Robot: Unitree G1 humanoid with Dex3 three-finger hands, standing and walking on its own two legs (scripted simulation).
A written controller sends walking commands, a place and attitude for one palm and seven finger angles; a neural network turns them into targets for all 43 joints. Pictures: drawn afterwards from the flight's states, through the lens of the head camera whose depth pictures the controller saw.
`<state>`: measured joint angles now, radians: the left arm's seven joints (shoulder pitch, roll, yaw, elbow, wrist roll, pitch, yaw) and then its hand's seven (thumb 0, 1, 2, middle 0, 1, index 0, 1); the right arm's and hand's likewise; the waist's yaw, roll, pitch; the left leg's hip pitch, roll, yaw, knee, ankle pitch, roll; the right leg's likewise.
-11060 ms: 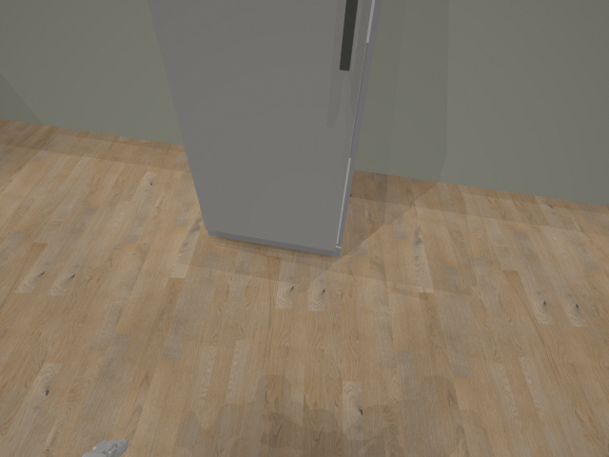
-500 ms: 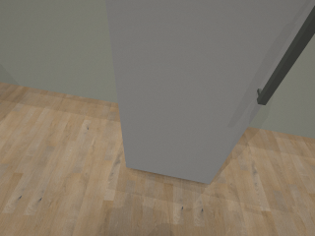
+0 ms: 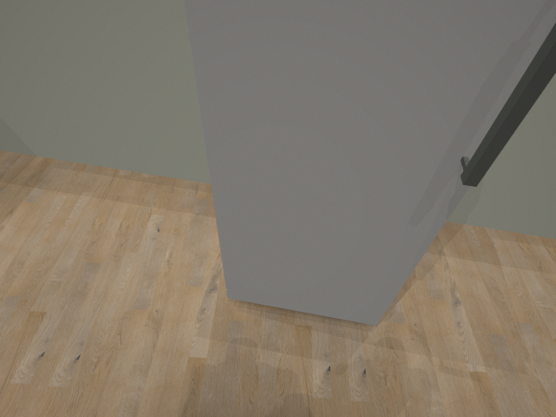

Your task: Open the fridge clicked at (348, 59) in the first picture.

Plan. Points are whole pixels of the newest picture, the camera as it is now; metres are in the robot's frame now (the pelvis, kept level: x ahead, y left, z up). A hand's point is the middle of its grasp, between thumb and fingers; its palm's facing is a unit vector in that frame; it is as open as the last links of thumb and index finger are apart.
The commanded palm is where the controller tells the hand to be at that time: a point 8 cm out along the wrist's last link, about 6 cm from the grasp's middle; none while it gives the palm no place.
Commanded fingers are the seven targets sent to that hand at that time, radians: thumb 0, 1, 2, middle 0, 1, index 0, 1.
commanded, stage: look again from close up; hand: right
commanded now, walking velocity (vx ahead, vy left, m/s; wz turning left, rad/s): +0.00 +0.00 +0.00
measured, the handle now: (522, 83) +0.52 -0.31 +0.25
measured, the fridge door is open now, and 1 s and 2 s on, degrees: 0 0 0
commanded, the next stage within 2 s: shuffle to correct the standing spot in 0.10 s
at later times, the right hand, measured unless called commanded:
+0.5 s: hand out of the picture +0.00 -0.20 -0.18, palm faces +0.15 +0.97 -0.19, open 7.4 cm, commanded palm none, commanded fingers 0.00 -0.90 -0.90 0.20 0.30 0.20 0.30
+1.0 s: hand out of the picture +0.15 -0.21 -0.17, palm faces +0.13 +0.96 -0.24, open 7.3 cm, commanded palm none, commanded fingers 0.00 -0.90 -0.90 0.20 0.30 0.20 0.30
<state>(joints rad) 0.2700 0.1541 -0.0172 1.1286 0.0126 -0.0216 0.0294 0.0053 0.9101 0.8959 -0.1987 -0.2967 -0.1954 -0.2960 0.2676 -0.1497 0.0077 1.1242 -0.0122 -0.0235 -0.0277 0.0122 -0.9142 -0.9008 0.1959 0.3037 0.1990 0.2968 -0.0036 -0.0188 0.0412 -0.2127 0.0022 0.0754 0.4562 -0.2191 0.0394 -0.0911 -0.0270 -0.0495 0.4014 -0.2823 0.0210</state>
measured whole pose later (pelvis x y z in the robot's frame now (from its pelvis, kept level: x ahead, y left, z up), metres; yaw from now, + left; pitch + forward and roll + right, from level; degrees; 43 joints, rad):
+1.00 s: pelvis +0.08 -0.03 -0.01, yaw -7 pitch -1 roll -2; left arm 0.34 0.12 0.01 1.08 0.00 0.01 0.03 0.00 0.90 0.90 -0.20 -0.30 -0.20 -0.30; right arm 0.17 -0.12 -0.02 0.98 -0.02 -0.04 -0.04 0.00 -0.93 -0.90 0.20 0.30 0.20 0.30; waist 0.02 -0.04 0.07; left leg -0.33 0.03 0.12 0.62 -0.29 0.07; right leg -0.25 0.02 -0.06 0.78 -0.54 0.00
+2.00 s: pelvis +0.10 -0.10 +0.00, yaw -4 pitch -1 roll -1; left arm 0.28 0.17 -0.02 1.08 0.01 -0.02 0.02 0.01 0.91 0.90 -0.20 -0.30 -0.20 -0.30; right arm 0.23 -0.17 0.02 1.07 -0.01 0.00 -0.03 0.01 -0.92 -0.90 0.20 0.30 0.20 0.30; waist 0.01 -0.01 0.05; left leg -0.23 0.05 0.00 0.48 -0.24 -0.03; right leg -0.11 0.04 -0.10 0.42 -0.30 -0.06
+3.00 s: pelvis +0.12 -0.06 +0.00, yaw -4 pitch -1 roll +0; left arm 0.24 0.17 -0.01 1.13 0.01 -0.02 0.03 0.00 0.90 0.90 -0.20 -0.30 -0.20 -0.30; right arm 0.23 -0.18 0.01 1.09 -0.01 -0.02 -0.03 0.01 -0.91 -0.90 0.20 0.30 0.20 0.30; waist 0.00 0.00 0.04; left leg -0.18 -0.01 0.04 0.44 -0.24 0.03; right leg -0.07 -0.02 -0.07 0.39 -0.30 0.01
